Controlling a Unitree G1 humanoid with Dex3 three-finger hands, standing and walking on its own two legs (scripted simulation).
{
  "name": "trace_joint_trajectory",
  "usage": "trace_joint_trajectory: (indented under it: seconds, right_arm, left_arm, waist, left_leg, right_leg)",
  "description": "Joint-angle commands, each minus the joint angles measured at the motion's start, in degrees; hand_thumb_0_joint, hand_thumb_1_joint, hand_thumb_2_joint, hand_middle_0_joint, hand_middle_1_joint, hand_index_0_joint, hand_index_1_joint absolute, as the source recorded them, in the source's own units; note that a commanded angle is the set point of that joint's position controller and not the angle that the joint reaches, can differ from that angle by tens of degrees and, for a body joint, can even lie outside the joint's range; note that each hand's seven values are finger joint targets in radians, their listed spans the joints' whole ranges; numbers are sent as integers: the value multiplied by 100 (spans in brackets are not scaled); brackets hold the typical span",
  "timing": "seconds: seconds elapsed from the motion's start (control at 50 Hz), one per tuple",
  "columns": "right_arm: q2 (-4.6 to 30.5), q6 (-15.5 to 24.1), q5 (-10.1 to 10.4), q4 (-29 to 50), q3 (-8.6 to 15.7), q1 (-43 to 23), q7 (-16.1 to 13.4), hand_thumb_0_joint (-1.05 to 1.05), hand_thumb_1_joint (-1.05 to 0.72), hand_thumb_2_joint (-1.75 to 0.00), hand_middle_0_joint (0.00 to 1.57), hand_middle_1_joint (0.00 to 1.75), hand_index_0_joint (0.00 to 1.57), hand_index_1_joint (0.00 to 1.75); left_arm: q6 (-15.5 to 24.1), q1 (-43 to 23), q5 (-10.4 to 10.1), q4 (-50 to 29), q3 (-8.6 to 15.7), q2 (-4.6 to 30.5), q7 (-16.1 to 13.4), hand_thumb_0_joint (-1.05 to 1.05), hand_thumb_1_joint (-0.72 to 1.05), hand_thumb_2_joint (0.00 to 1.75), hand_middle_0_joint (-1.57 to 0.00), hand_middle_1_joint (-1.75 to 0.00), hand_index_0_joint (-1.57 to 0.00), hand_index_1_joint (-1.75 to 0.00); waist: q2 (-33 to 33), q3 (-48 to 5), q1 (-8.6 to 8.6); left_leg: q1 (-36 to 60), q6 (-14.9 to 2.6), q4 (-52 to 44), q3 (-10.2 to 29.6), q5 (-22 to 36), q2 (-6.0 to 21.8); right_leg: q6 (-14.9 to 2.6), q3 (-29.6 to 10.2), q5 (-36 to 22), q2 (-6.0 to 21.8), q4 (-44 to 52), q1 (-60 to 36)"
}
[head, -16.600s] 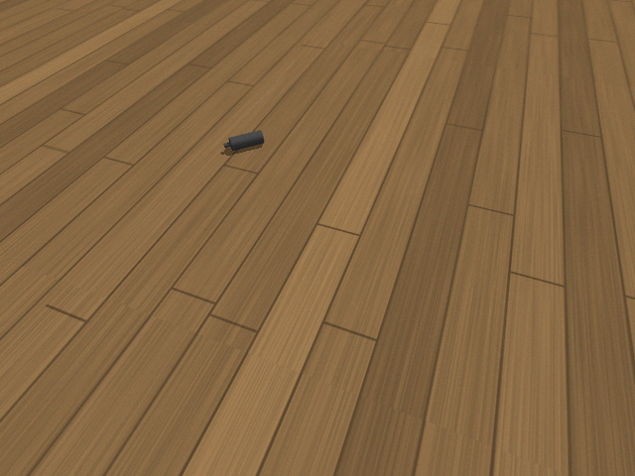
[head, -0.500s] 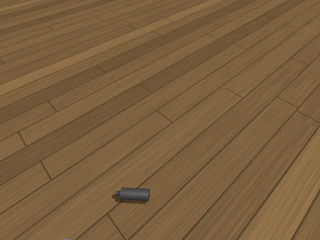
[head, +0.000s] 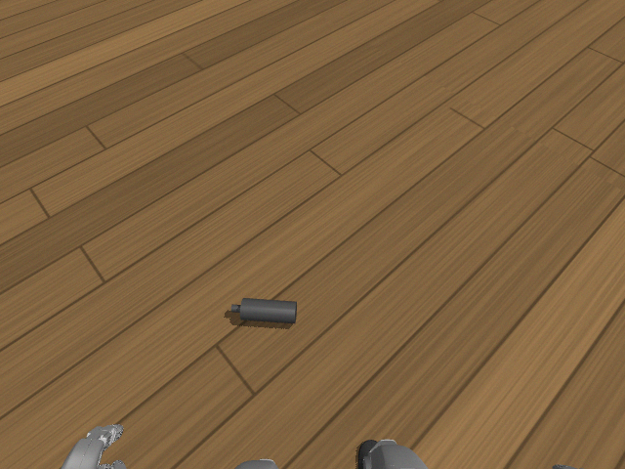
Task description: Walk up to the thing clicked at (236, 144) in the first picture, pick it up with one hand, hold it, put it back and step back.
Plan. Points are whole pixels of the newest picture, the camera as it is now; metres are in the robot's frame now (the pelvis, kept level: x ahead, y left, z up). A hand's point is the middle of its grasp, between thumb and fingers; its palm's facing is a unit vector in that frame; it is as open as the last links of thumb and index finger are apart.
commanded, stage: walk up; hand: left
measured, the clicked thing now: (263, 310) +0.60 +0.18 -0.72
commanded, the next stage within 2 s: none
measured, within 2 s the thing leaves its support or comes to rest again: neither
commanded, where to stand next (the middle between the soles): +0.16 -0.05 m, yaw -3 degrees
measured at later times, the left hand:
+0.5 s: hand out of the picture -0.04 +0.24 -0.14, palm faces -0.10 -0.91 -0.40, open 7.4 cm
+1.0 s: hand out of the picture -0.19 +0.24 -0.15, palm faces -0.02 -0.94 -0.35, open 7.4 cm
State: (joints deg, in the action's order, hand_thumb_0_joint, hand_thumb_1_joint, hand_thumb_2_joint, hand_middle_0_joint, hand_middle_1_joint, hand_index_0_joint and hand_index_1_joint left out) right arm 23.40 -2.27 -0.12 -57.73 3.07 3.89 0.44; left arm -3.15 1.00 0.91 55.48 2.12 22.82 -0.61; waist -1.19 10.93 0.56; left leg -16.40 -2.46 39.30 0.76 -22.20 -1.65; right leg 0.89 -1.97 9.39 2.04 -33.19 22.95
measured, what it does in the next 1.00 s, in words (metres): walks backwards: right foot, then left foot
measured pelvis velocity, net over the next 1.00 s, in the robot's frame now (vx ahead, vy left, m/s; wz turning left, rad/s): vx -0.27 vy -0.02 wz -0.02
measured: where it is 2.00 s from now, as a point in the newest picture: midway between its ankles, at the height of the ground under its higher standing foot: outside the picture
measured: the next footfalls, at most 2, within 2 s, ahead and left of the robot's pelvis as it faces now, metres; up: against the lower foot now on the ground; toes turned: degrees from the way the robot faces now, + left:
right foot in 0.40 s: -0.10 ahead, -0.14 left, +0.00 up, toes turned -1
left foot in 0.74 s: -0.21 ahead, +0.11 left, +0.00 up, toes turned -2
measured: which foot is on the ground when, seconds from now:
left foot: down 0.00-0.44, up 0.46-0.72, down 0.74-1.00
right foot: down 0.00-0.02, up 0.04-0.38, down 0.40-0.76, up 0.78-1.00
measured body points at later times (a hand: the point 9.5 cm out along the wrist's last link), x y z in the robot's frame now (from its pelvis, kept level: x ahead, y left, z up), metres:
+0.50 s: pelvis -0.14 -0.02 +0.00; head -0.08 -0.04 +0.44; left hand -0.03 +0.29 -0.12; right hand -0.04 -0.34 -0.13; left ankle -0.06 +0.12 -0.69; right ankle -0.14 -0.14 -0.72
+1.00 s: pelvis -0.27 -0.02 +0.00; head -0.23 -0.01 +0.45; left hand -0.19 +0.29 -0.13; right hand -0.18 -0.33 -0.10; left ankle -0.25 +0.11 -0.72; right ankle -0.29 -0.16 -0.71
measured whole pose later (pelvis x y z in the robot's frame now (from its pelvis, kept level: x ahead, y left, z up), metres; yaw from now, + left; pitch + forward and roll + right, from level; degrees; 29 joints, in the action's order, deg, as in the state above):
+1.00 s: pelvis -0.27 -0.02 +0.00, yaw -1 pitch -2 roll +0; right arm 20.0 -0.1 -2.3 -52.3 2.5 9.8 0.0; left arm -2.7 11.7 1.2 51.7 3.9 22.5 1.0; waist -2.4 6.4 -1.2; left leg -14.5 0.7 33.4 1.4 -17.3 1.2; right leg -0.4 -3.5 26.1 -0.3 -39.1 14.0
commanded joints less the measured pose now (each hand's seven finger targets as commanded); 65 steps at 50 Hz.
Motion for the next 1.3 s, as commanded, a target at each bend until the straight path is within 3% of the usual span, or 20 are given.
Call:
trace_joint_trajectory:
  seconds: [0.0, 0.04, 0.14, 0.24, 0.34, 0.38, 0.4, 0.42, 0.44, 0.52, 0.7, 0.74, 0.78, 0.84, 0.92, 0.98, 1.02, 1.06, 1.24, 1.28]
  right_arm:
    - [1697, 113, -187, 318, 419, 512, -87, 0, -90, -90, 20, 30, 20, 30]
    - [1725, 151, -255, 513, 422, 360, -141, 0, -90, -90, 20, 30, 20, 30]
    - [1274, 219, -194, 879, 357, -121, -251, 0, -90, -90, 20, 30, 20, 30]
    - [1269, 190, -111, 865, 425, 634, -286, 0, -90, -90, 20, 30, 20, 30]
    - [1387, 49, -99, 1077, 417, 251, -209, 0, -90, -90, 20, 30, 20, 30]
    - [1253, -6, -32, 1143, 350, 117, -172, 0, -90, -90, 20, 30, 20, 30]
    - [1091, -11, 0, 1215, 304, 77, -153, 0, -90, -90, 20, 30, 20, 30]
    - [857, -9, 20, 1275, 267, -30, -202, 0, -90, -90, 20, 30, 20, 30]
    - [1026, -54, 3, 1229, 357, 87, -275, 0, -90, -90, 20, 30, 20, 30]
    - [995, -20, 81, 943, 270, 541, -235, 0, -90, -90, 20, 30, 20, 30]
    - [838, 272, -151, 798, 269, 1184, -266, 0, -90, -90, 20, 30, 20, 30]
    - [1452, 287, -313, 837, 478, 874, -250, 0, -90, -90, 20, 30, 20, 30]
    - [2010, 312, -262, 1059, 529, 461, -198, 0, -90, -90, 20, 30, 20, 30]
    - [1149, 410, -270, 1124, 270, -281, -230, 0, -90, -90, 20, 30, 20, 30]
    - [1191, 406, -218, 906, 354, 375, -149, 0, -90, -90, 20, 30, 20, 30]
    - [1138, 258, -192, 989, 307, 311, -96, 0, -90, -90, 20, 30, 20, 30]
    - [595, 252, -64, 1117, 146, 435, -78, 0, -90, -90, 20, 30, 20, 30]
    - [947, 243, -136, 992, 281, 331, -112, 0, -90, -90, 20, 30, 20, 30]
    - [756, 439, -172, 586, 319, 830, 38, 0, -90, -90, 20, 30, 20, 30]
    - [1081, 521, -263, 512, 429, 1056, -43, 0, -90, -90, 20, 30, 20, 30]
  left_arm:
    - [73, -323, 3, -797, 255, 835, -135, 0, 90, 90, -20, -30, -20, -30]
    - [-17, 264, 34, -706, 294, 902, -190, 0, 90, 90, -20, -30, -20, -30]
    - [-40, 702, 1, -636, 457, 1091, -104, 0, 90, 90, -20, -30, -20, -30]
    - [81, 428, 53, -1034, 450, 941, -94, 0, 90, 90, -20, -30, -20, -30]
    - [154, 1182, 49, -771, 477, 840, -73, 0, 90, 90, -20, -30, -20, -30]
    - [198, 1462, 129, -628, 532, 1010, -77, 0, 90, 90, -20, -30, -20, -30]
    - [210, 1400, 194, -709, 626, 1378, -63, 0, 90, 90, -20, -30, -20, -30]
    - [176, 991, 125, -892, 709, 1798, -19, 0, 90, 90, -20, -30, -20, -30]
    - [209, 590, 156, -1139, 740, 2042, -33, 0, 90, 90, -20, -30, -20, -30]
    - [198, 94, 154, -1329, 601, 1252, -98, 0, 90, 90, -20, -30, -20, -30]
    - [29, 669, 60, -1397, 547, 1213, -64, 0, 90, 90, -20, -30, -20, -30]
    - [-13, 970, 17, -1388, 413, 744, -22, 0, 90, 90, -20, -30, -20, -30]
    - [15, 308, 111, -1370, 513, 1086, -127, 0, 90, 90, -20, -30, -20, -30]
    - [90, 889, -33, -994, 532, 1062, 38, 0, 90, 90, -20, -30, -20, -30]
    - [263, 520, 33, -987, 440, 887, 158, 0, 90, 90, -20, -30, -20, -30]
    - [453, 1177, 57, -575, 435, 792, 59, 0, 90, 90, -20, -30, -20, -30]
    - [611, 1393, 203, -433, 568, 1371, -32, 0, 90, 90, -20, -30, -20, -30]
    - [611, 706, 185, -648, 614, 1816, -17, 0, 90, 90, -20, -30, -20, -30]
    - [538, 516, 70, -620, 399, 1234, 98, 0, 90, 90, -20, -30, -20, -30]
    - [509, 756, 5, -646, 231, 767, 103, 0, 90, 90, -20, -30, -20, -30]
  waist:
    - [1373, -1338, 178]
    - [889, -1325, 30]
    - [834, -1220, -272]
    - [893, -1510, 181]
    - [1268, -1753, -88]
    - [913, -1696, -223]
    - [-66, -1503, -207]
    - [-1323, -1200, -289]
    - [-1502, -972, -317]
    - [-706, -858, 88]
    - [-1094, -1785, -52]
    - [770, -1570, -267]
    - [1347, -1100, 137]
    - [801, -958, -437]
    - [1167, -1072, 50]
    - [1046, -1183, -215]
    - [-458, -1275, -231]
    - [-539, -701, -268]
    - [-746, -816, 66]
    - [342, -1115, 122]
  left_leg:
    - [851, -810, -2063, 2402, 3506, 2016]
    - [401, -1319, -1831, 2273, 4259, 2417]
    - [848, -1000, -1303, 1296, 3855, 1620]
    - [1991, -1098, -958, 1298, 4158, 1624]
    - [1256, -849, -607, 1061, 3441, 1539]
    - [278, -437, -374, 892, 2346, 1269]
    - [-653, -119, 185, 690, 1221, 677]
    - [-914, 178, 1420, 116, -902, -356]
    - [-570, 276, 2603, 601, -1535, -150]
    - [-939, 263, 3017, 832, -632, -520]
    - [325, 215, -2091, -117, 711, 11]
    - [1613, -294, -2216, 2102, 1592, 1425]
    - [-363, -1515, -2437, 3251, 1140, 2782]
    - [-1, -768, -1800, 993, 2249, 1422]
    - [915, -642, -1632, 1046, 1006, 1182]
    - [487, -471, -844, 662, 981, 959]
    - [-1032, 60, 459, 372, 250, 324]
    - [-578, 231, 1202, 562, -1147, 322]
    - [862, 209, -1502, -159, 407, 73]
    - [1707, -25, -2274, 1323, 430, 1035]
  right_leg:
    - [-200, -276, 2147, -883, -2021, 664]
    - [-164, -857, 2772, -862, -3226, 500]
    - [-39, -985, 1796, -810, -3956, 724]
    - [185, -653, 2017, -606, -2285, 668]
    - [9, 54, 1063, -348, 321, -818]
    - [-212, -149, -37, -219, 976, -1559]
    - [-565, -1415, -273, 532, 995, -1646]
    - [-1447, -2476, -439, 1631, 1439, -794]
    - [-1938, -3067, -861, 2243, 1557, 210]
    - [-1090, -984, -1720, 895, 793, -452]
    - [-936, -992, -1591, 920, -456, -1973]
    - [-300, -209, 1289, -122, -1593, 469]
    - [-102, -695, 2719, -181, -2816, 42]
    - [-191, -714, 1694, -480, -2693, -221]
    - [-62, -12, 1789, -248, -503, -417]
    - [-207, 193, 857, -454, 1594, -1574]
    - [-544, -2003, 338, 762, 1753, -2661]
    - [-1587, -3071, 1978, 1993, 1961, -653]
    - [-724, -827, 1117, 652, 991, -522]
    - [-364, -317, 608, 125, -390, 162]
